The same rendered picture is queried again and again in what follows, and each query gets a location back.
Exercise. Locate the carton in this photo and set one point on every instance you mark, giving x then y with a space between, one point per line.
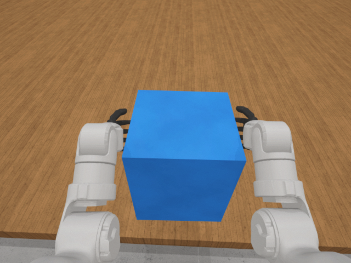
183 155

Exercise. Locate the right robot hand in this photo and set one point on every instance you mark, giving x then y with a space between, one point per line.
250 117

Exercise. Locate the left robot hand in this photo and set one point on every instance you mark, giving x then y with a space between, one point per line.
115 116

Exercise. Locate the robot right forearm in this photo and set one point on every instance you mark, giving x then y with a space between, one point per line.
274 163

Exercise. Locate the robot left forearm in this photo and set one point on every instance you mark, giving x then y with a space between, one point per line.
93 179

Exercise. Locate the robot right upper arm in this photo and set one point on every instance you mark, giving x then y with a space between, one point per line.
287 235

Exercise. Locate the robot left upper arm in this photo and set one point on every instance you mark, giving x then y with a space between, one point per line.
86 237

